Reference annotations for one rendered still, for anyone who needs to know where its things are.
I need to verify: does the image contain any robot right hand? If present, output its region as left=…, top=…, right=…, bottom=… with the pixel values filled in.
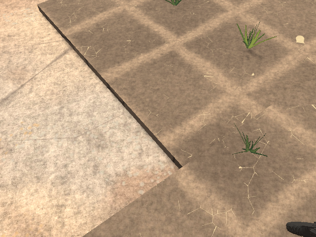
left=286, top=221, right=316, bottom=237

